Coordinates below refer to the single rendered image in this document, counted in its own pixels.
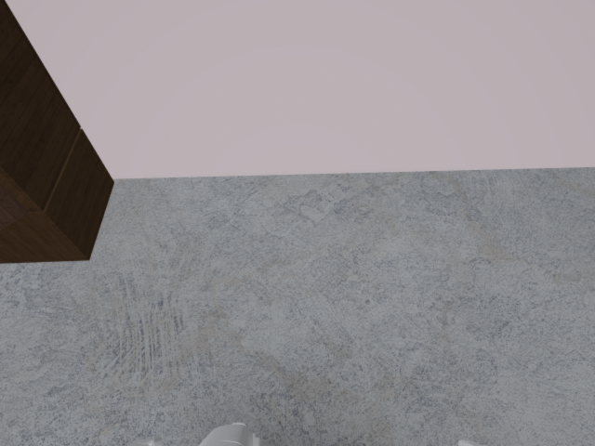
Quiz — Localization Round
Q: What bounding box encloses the robot left thigh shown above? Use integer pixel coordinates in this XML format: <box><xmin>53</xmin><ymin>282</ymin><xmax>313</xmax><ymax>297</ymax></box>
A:
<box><xmin>199</xmin><ymin>425</ymin><xmax>260</xmax><ymax>446</ymax></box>

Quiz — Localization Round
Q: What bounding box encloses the cupboard door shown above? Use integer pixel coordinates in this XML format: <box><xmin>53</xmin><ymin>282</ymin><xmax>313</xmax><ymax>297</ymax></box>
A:
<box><xmin>0</xmin><ymin>183</ymin><xmax>29</xmax><ymax>230</ymax></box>

